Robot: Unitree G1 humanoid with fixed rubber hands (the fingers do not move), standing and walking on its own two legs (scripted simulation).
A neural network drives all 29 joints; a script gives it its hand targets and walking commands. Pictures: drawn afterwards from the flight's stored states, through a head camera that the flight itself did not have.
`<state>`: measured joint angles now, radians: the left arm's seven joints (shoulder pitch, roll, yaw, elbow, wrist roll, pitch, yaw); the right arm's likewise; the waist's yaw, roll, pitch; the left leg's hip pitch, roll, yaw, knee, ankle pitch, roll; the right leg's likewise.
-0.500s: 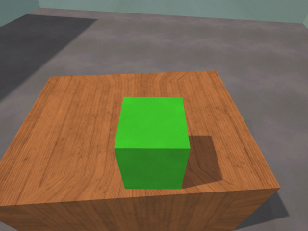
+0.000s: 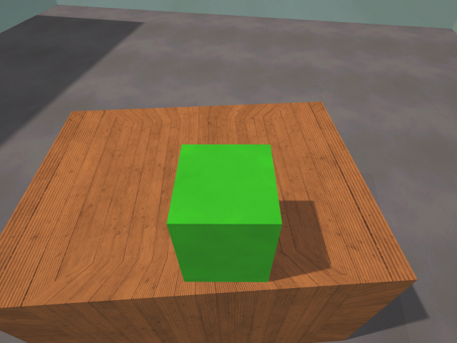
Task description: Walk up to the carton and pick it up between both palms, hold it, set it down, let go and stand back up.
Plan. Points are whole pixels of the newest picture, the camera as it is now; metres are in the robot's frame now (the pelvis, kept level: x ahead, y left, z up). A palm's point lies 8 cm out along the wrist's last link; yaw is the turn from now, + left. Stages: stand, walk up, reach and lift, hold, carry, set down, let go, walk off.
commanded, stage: stand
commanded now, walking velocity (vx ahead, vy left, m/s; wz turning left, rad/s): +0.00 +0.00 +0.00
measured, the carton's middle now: (226, 215) +0.41 +0.03 -0.06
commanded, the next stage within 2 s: none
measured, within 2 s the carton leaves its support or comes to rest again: neither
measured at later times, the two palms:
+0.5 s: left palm out of the picture +0.04 +0.23 -0.13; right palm out of the picture +0.04 -0.23 -0.13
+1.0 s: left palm out of the picture +0.04 +0.23 -0.13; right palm out of the picture +0.04 -0.24 -0.13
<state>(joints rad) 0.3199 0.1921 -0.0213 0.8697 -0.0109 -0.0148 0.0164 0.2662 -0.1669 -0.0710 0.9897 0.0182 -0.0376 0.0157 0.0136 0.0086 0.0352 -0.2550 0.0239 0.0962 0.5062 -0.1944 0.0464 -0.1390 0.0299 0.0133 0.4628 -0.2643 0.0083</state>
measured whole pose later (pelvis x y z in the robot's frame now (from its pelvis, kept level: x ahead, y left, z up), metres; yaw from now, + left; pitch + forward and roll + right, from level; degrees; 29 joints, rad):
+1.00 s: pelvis +0.01 +0.00 +0.00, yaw +0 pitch -2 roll -1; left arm 0.32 0.19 -0.02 0.91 -0.01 -0.02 0.02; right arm 0.26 -0.17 -0.07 1.03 0.02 -0.04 0.01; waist 0.01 0.00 0.03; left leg -0.25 0.02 0.10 0.49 -0.19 0.04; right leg -0.13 0.03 0.01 0.43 -0.26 0.01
